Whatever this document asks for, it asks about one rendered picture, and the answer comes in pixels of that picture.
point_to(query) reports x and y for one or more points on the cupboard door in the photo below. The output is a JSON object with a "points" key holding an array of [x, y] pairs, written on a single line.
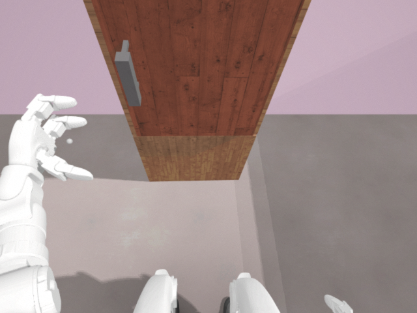
{"points": [[204, 67]]}

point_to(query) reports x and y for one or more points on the left robot upper arm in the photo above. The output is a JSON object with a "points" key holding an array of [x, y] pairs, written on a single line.
{"points": [[29, 290]]}

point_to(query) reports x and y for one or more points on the robot left forearm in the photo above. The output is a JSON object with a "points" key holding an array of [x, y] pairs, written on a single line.
{"points": [[22, 219]]}

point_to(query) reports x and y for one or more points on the right robot hand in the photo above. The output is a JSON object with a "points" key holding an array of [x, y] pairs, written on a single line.
{"points": [[336, 305]]}

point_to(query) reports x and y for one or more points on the robot thigh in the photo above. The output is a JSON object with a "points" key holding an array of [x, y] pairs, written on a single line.
{"points": [[247, 295], [158, 296]]}

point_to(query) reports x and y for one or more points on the handle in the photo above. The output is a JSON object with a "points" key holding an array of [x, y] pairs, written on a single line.
{"points": [[125, 68]]}

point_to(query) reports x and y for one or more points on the robot left thigh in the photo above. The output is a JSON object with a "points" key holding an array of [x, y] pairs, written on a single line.
{"points": [[158, 296]]}

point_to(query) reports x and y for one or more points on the left robot hand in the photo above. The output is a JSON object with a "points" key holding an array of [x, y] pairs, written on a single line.
{"points": [[28, 137]]}

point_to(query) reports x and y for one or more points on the robot right thigh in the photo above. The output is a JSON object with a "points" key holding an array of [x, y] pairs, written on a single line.
{"points": [[247, 295]]}

